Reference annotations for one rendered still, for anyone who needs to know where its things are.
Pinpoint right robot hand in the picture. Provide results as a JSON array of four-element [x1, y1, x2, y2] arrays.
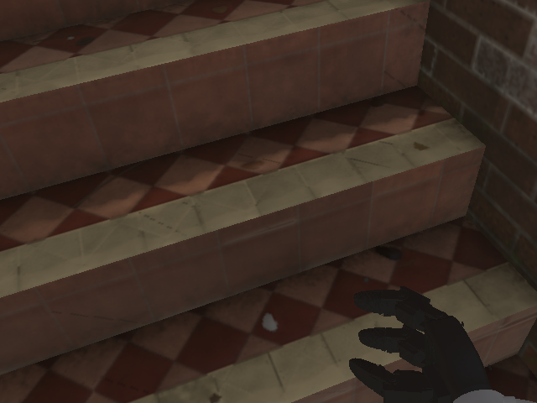
[[349, 286, 492, 403]]

